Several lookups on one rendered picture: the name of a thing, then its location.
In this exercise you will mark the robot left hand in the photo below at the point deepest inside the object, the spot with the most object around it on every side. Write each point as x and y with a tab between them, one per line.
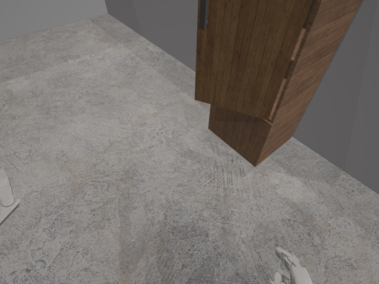
8	203

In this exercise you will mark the cupboard door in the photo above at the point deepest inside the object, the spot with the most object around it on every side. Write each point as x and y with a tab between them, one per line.
244	52

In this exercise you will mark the robot right hand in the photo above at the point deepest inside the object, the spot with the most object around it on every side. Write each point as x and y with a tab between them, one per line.
298	274

